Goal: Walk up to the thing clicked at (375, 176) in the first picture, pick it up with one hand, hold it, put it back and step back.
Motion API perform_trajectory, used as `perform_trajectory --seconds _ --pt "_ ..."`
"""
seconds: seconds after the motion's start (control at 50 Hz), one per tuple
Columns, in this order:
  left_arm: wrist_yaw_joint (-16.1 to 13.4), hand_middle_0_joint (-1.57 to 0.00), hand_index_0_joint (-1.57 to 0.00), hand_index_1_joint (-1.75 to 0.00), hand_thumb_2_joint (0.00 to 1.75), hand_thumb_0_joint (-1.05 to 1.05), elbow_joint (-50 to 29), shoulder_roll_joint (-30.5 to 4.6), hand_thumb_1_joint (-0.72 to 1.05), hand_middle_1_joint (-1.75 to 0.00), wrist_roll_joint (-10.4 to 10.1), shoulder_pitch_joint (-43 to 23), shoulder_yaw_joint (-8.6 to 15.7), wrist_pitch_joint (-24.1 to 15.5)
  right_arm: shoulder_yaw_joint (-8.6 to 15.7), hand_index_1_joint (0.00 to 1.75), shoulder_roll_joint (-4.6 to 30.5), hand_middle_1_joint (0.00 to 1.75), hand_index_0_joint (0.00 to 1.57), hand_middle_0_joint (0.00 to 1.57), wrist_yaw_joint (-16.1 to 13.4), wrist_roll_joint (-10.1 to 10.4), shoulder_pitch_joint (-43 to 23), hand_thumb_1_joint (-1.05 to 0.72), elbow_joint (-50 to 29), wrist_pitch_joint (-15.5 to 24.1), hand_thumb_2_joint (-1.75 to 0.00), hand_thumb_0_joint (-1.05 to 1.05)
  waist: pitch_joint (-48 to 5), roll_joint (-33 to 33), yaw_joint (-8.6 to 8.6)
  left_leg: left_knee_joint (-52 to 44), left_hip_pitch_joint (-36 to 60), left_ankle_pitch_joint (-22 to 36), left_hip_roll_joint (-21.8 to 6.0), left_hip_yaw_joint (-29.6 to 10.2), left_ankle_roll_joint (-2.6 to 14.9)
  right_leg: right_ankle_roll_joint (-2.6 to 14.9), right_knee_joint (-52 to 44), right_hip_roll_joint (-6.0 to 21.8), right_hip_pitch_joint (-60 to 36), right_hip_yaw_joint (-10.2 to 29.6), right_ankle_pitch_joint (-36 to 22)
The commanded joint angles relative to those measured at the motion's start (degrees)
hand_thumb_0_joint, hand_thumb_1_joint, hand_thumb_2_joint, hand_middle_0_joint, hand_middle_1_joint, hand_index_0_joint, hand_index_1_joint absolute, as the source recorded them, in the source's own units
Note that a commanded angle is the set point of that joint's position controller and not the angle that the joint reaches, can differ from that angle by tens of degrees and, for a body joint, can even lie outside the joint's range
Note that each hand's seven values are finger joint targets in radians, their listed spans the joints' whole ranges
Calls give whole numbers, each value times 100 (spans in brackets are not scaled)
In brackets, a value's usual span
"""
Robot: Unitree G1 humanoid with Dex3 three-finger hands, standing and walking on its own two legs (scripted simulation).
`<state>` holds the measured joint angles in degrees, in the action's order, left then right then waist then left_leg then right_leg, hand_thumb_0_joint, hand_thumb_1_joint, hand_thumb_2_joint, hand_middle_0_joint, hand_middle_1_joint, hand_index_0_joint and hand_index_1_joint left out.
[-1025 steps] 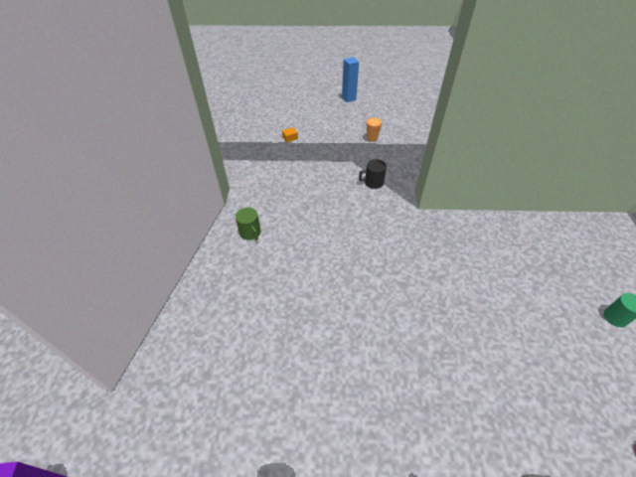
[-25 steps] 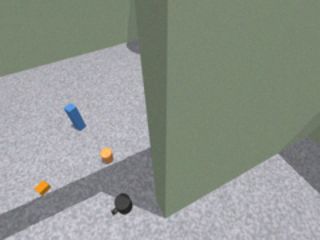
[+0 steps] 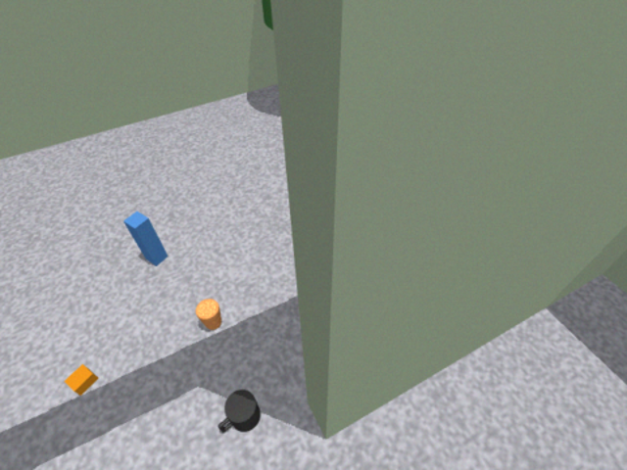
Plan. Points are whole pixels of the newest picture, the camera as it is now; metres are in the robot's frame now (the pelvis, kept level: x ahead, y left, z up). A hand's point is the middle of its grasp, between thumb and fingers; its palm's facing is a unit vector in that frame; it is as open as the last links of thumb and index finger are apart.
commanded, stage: walk up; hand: left
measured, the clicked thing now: (238, 414) +0.37 +0.26 -0.73
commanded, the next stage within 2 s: stand in 1.20 s
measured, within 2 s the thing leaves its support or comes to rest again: neither
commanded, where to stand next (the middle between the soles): +0.05 +0.01 m, yaw -1 degrees
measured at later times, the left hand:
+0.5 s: hand out of the picture +0.12 +0.26 -0.15, palm faces -0.02 -0.93 -0.36, open 7.4 cm
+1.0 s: hand out of the picture +0.08 +0.26 -0.15, palm faces -0.02 -0.93 -0.36, open 7.4 cm
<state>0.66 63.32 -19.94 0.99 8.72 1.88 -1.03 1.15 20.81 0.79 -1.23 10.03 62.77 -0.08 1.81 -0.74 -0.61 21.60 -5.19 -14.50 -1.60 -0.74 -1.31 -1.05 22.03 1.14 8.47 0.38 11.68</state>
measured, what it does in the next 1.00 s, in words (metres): stands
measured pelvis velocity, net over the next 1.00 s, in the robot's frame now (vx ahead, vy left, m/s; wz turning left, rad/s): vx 0.00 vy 0.01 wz -0.03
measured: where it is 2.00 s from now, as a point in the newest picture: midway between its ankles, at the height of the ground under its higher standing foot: outside the picture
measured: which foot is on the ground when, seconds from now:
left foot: down 0.00-1.00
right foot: down 0.00-1.00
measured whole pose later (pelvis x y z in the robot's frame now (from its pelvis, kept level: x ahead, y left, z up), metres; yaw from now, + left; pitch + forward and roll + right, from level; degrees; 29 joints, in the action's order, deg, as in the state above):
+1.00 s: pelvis +0.00 +0.01 +0.00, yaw -2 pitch -3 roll +0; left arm -0.3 64.6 -19.4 0.9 6.9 1.3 -0.8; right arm 1.8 20.1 0.6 -0.4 8.1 62.8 -1.2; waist 3.3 -0.6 -0.2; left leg 19.0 -2.2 -13.8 -1.2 1.0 -0.9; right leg -1.6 21.3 1.5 7.0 2.1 11.4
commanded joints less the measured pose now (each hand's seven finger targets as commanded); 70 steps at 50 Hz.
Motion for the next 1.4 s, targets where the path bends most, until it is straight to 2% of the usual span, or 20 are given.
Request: perform_trajectory --seconds 0.0,0.02,0.08,0.14,0.2,0.26,0.28,0.3,0.34,0.42,0.48,0.62,0.74,1.04,1.12,1.16,1.18,1.22,1.28,1.38 --pt "-90 -20 -20 -30 90 0 -452 -1240 90 -30 -29 -278 212 -158 275 30 1204 30 20 20 -60 -3 -187 -90 -453 182 -90 0 -204 -18 2 -396 -144 997 -484 -403 405 294 -160 411 -229 371 -878" --pt "-98 -20 -20 -30 90 0 -493 -1241 90 -30 -32 -277 198 -161 279 30 1213 30 20 20 -73 1 -153 -90 -478 181 -90 0 -304 -44 16 -365 -136 1259 -506 -368 414 284 -79 434 -363 358 -1249" --pt "-130 -20 -20 -30 90 0 -505 -1249 90 -30 -49 -200 185 -148 325 30 1223 30 20 20 -96 22 -157 -90 -555 157 -90 0 -440 -67 25 -192 116 1882 -515 -269 419 309 105 429 -424 270 -1696" --pt "-153 -20 -20 -30 90 0 -563 -1249 90 -30 -53 -233 168 -129 340 30 1211 30 20 20 -104 39 -140 -90 -607 115 -90 0 -417 -94 40 -104 115 2005 -499 -217 429 327 190 436 -430 246 -1790" --pt "-166 -20 -20 -30 90 0 -607 -1252 90 -30 -55 -335 159 -101 380 30 1225 30 20 20 -117 52 -110 -90 -628 85 -90 0 -273 -116 80 -137 15 1915 -496 -237 440 350 321 380 -349 211 -1641" --pt "-170 -20 -20 -30 90 0 -607 -1236 90 -30 -49 -282 143 -92 400 30 1240 30 20 20 -114 57 -218 -90 -694 68 -90 0 -200 -107 47 -131 5 1804 -527 -252 505 326 328 356 -332 156 -1586" --pt "-172 -20 -20 -30 90 0 -629 -1242 90 -30 -48 -278 137 -90 390 30 1214 30 20 20 -114 59 -226 -90 -711 71 -90 0 -238 -46 46 -97 45 1902 -511 -211 496 342 326 391 -336 210 -1702" --pt "-195 -20 -20 -30 90 0 -544 -1177 90 -30 -43 -343 121 -84 362 30 1154 30 20 20 -126 83 -351 -90 -679 60 -90 0 -295 4 38 -87 88 2286 -531 -180 414 322 223 506 -404 279 -2076" --pt "-212 -20 -20 -30 90 0 -563 -1233 90 -30 -52 -436 125 -90 362 30 1147 30 20 20 -129 104 -332 -90 -665 45 -90 0 -339 64 58 -121 144 2451 -489 -148 331 304 209 542 -516 311 -2400" --pt "-223 -20 -20 -30 90 0 -513 -1199 90 -30 -52 -493 121 -76 382 30 1161 30 20 20 -128 94 -375 -90 -607 33 -90 0 -490 77 66 -168 413 2527 -524 -106 335 280 160 530 -519 257 -2303" --pt "-223 -20 -20 -30 90 0 -509 -1197 90 -30 -32 -616 120 -81 374 30 1132 30 20 20 -120 88 -440 -90 -591 22 -90 0 -491 117 91 -251 357 2323 -507 -80 315 264 77 533 -542 278 -2130" --pt "-199 -20 -20 -30 90 0 -389 -1220 90 -30 -9 -640 120 -91 323 30 1121 30 20 20 -89 65 -618 -90 -538 34 -90 0 -284 99 29 -504 231 1311 -480 -132 329 228 -165 524 -417 371 -1488" --pt "-189 -20 -20 -30 90 0 -341 -1242 90 -30 16 -676 152 -125 313 30 1096 30 20 20 -71 50 -550 -90 -466 38 -90 0 -266 166 74 -528 194 935 -434 -111 315 256 -326 553 -351 482 -1256" --pt "-170 -20 -20 -30 90 0 -235 -1207 90 -30 -3 -480 159 -109 303 30 1086 30 20 20 -76 63 -452 -90 -381 67 -90 0 -191 91 33 -559 185 858 -474 -151 345 255 -325 476 -186 476 -1092" --pt "-168 -20 -20 -30 90 0 -256 -1210 90 -30 10 -541 153 -101 308 30 1117 30 20 20 -82 62 -394 -90 -361 61 -90 0 -198 88 71 -596 98 765 -486 -172 340 265 -307 480 -238 482 -1046" --pt "-164 -20 -20 -30 90 0 -267 -1196 90 -30 -10 -498 140 -103 298 30 1119 30 20 20 -83 64 -401 -90 -367 69 -90 0 -205 49 41 -582 147 859 -496 -170 345 253 -289 482 -207 493 -1129" --pt "-166 -20 -20 -30 90 0 -257 -1215 90 -30 -45 -493 109 -86 269 30 1119 30 20 20 -112 52 -486 -90 -381 104 -90 0 -56 169 77 -612 100 1404 -610 -305 296 216 -296 556 -149 507 -1547" --pt "-158 -20 -20 -30 90 0 -278 -1188 90 -30 -53 -380 99 -83 263 30 1177 30 20 20 -129 71 -439 -90 -358 131 -90 0 -289 123 56 -538 265 1754 -620 -272 278 186 -278 569 -297 473 -1852" --pt "-153 -20 -20 -30 90 0 -301 -1198 90 -30 -57 -423 94 -63 226 30 1137 30 20 20 -143 75 -443 -90 -344 149 -90 0 -364 49 77 -566 274 1716 -608 -237 248 195 -291 579 -371 474 -1807" --pt "-150 -20 -20 -30 90 0 -312 -1229 90 -30 -40 -461 75 -59 203 30 1125 30 20 20 -128 75 -478 -90 -325 132 -90 0 -301 92 92 -642 149 1264 -589 -243 239 188 -408 577 -357 459 -1417"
